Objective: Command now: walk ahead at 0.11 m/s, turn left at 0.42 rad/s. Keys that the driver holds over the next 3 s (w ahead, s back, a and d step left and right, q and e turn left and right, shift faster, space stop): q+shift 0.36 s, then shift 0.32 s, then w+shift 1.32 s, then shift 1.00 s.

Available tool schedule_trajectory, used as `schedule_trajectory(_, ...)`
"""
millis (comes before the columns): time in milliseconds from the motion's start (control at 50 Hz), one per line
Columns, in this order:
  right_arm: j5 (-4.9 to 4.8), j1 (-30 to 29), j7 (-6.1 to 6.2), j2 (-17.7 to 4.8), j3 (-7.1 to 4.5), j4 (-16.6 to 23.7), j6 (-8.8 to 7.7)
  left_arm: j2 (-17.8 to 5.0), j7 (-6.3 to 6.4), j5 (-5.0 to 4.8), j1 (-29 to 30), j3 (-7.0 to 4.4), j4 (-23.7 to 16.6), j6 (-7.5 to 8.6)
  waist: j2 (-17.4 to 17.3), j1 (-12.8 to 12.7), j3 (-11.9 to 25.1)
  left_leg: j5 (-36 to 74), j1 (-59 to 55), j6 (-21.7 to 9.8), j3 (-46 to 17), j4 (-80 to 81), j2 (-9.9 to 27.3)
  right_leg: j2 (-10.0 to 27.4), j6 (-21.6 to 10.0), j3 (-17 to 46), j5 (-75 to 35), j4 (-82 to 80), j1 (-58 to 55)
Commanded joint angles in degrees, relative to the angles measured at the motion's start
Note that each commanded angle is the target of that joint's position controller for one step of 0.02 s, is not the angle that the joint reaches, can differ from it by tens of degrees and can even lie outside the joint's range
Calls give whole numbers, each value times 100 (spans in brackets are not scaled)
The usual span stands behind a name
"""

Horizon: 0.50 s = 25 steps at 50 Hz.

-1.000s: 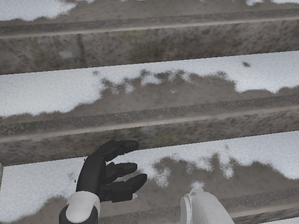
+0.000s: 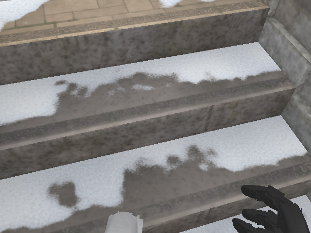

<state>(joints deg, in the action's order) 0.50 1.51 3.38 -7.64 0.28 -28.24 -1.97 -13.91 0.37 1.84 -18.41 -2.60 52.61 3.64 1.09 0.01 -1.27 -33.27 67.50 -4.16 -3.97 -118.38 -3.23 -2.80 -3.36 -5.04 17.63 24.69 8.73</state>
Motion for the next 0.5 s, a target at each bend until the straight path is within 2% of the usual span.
schedule_trajectory(20,44,-136,-95,-176,117,657,151,-623,160,-54,385,-90,-226,-73,-148,442,-179,246,-813,-148,697,2399,462,948,-399,-521,-4412,-1752,310)
schedule_trajectory(40,-19,371,-162,-192,94,343,167,-653,176,-48,708,-84,-550,-144,84,416,264,618,-2404,-137,1161,3208,168,759,-521,-921,-5700,-1735,751)
schedule_trajectory(60,-194,1095,-178,-294,32,-84,210,-1033,158,-24,1177,-170,-846,-96,612,706,875,1463,-3708,-138,1296,3502,17,818,-607,-1036,-7657,-1282,862)
schedule_trajectory(80,-344,1634,-187,-457,-39,-329,224,-1339,168,-43,1412,-274,-1028,30,1191,891,1665,1661,-4340,-146,1225,3966,58,1180,-633,-830,-9243,-836,154)
schedule_trajectory(100,-338,2338,-114,-721,-157,-605,233,-1269,184,-99,1591,-309,-1142,103,1382,1049,2046,1708,-4754,-182,1161,4420,23,1319,-579,-747,-9664,-87,-405)
schedule_trajectory(120,-244,2751,-38,-998,-287,-785,149,-1106,142,-269,1665,-311,-1256,75,1125,1189,2303,2087,-5444,-172,1011,5746,-259,1156,-443,-748,-9127,1080,-560)
schedule_trajectory(140,-111,2706,-61,-1305,-480,-834,101,-942,105,-358,1432,-314,-1360,69,306,1243,1975,2633,-5721,-404,92,7764,-483,683,-72,-548,-6186,3086,-147)
schedule_trajectory(160,50,1601,-16,-1811,-615,-581,132,-173,-104,-213,892,-155,-1745,-20,-1828,242,1457,6902,-6264,-1324,-3177,8433,726,-786,695,-117,353,6577,2554)
schedule_trajectory(180,60,1001,-85,-1819,-646,-356,194,70,-219,90,-53,5,-1667,-9,-1392,-26,2497,6385,-6213,-1815,-4368,9078,1316,-669,587,1275,-64,8217,2833)
schedule_trajectory(200,123,533,-91,-1516,-622,-297,215,-26,-174,178,229,-31,-1882,-102,-814,-248,2164,3510,-5153,-1734,-4451,9373,1164,-522,546,1207,-515,8541,2993)
schedule_trajectory(220,80,482,-106,-1241,-569,-487,174,189,-66,309,609,45,-2063,-247,-114,-413,1215,1377,-4325,-1450,-4001,9267,880,-282,407,1119,-801,8627,3484)
schedule_trajectory(240,35,616,-101,-1063,-566,-735,59,308,20,432,897,89,-2177,-330,183,-393,438,821,-3745,-1180,-3346,9144,469,-199,310,1210,-1000,8570,3760)
schedule_trajectory(260,9,629,-95,-968,-541,-760,60,238,65,363,762,81,-2134,-367,251,-362,112,886,-3487,-972,-2762,9192,276,-172,303,1071,-977,8690,3956)
schedule_trajectory(280,-31,717,-95,-1040,-570,-936,82,293,105,311,658,130,-2194,-346,87,-414,-16,1759,-3446,-909,-2278,8994,92,-102,356,1142,-735,8506,3973)
schedule_trajectory(300,-18,893,-28,-931,-532,-977,85,359,107,323,642,161,-2233,-360,132,-394,58,2101,-3693,-832,-2041,8894,50,-15,342,1241,-733,8282,4180)
schedule_trajectory(320,-35,1131,-2,-872,-497,-1051,81,417,101,270,802,189,-2240,-352,128,-273,36,2304,-3788,-784,-1955,8892,81,45,323,1201,-695,8109,4328)
schedule_trajectory(340,8,1215,53,-855,-509,-999,147,370,85,240,1020,194,-2290,-384,13,-126,155,2584,-4168,-640,-2135,8969,196,89,356,1067,-550,7540,4446)
schedule_trajectory(360,22,1514,162,-801,-491,-1078,183,483,67,221,1153,253,-2307,-378,42,-44,191,2863,-4465,-463,-2113,8890,178,140,363,1015,-553,7232,4721)
schedule_trajectory(380,-4,1503,234,-842,-509,-955,209,406,94,210,1062,212,-2176,-406,84,-15,463,3531,-4826,-196,-2332,8865,354,104,490,838,-769,7034,4650)
schedule_trajectory(400,20,1439,304,-889,-504,-915,268,478,101,146,988,214,-2103,-433,-300,-16,635,4161,-4916,-89,-2235,8789,344,28,503,668,-938,7234,4556)
schedule_trajectory(420,94,1526,368,-969,-539,-855,267,402,127,107,1139,187,-2118,-423,-505,130,706,4482,-5113,-45,-2342,8825,465,3,513,613,-907,7425,4775)
schedule_trajectory(440,153,1548,355,-1090,-565,-848,267,382,176,101,1221,145,-2128,-424,-860,168,929,4672,-5380,-68,-2473,8770,562,26,493,665,-849,7953,4973)
schedule_trajectory(460,208,1507,379,-989,-505,-802,274,421,186,130,1104,168,-2046,-450,-914,171,923,4314,-5411,-110,-2403,8711,537,63,500,783,-1003,8122,5095)
schedule_trajectory(480,162,1522,397,-990,-510,-751,256,474,189,172,1181,173,-2015,-459,-843,283,793,3733,-5445,-159,-2436,8859,521,63,449,762,-1001,8303,5333)
schedule_trajectory(500,130,1532,356,-984,-532,-767,228,519,199,232,1339,184,-1994,-434,-754,350,631,3354,-5392,-364,-2484,8894,587,82,427,681,-1056,8538,5529)
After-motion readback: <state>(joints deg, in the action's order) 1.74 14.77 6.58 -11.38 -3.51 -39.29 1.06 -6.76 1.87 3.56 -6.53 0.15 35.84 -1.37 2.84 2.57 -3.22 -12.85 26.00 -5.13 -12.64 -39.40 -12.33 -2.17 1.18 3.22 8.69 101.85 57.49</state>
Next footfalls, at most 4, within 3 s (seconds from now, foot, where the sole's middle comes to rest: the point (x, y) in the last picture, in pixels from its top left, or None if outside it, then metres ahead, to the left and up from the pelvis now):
0.14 left None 0.26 0.13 -0.62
1.00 right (196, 189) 0.52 -0.12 -0.45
1.54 left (94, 95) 0.80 0.24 -0.30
1.94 right None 1.21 0.20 -0.13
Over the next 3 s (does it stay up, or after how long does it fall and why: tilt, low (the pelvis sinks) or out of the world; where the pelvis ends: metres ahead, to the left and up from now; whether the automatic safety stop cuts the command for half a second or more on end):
stays up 1.50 0.36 0.64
